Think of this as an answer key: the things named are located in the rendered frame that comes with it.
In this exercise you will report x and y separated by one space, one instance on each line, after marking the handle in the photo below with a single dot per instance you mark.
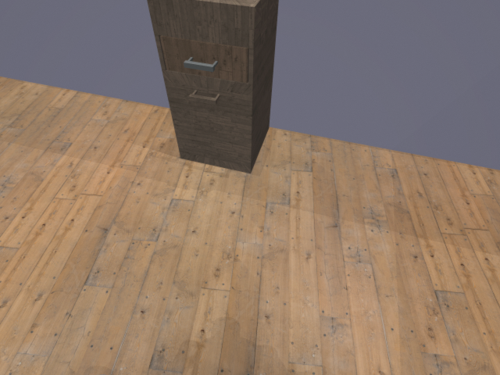
200 65
204 99

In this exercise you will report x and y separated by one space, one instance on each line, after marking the cabinet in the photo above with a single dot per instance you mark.
231 133

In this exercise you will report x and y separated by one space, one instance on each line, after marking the drawer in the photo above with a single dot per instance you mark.
232 60

